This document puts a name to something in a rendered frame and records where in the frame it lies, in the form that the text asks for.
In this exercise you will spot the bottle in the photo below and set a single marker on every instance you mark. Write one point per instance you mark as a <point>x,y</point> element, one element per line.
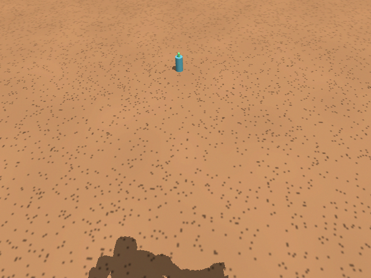
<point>179,62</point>

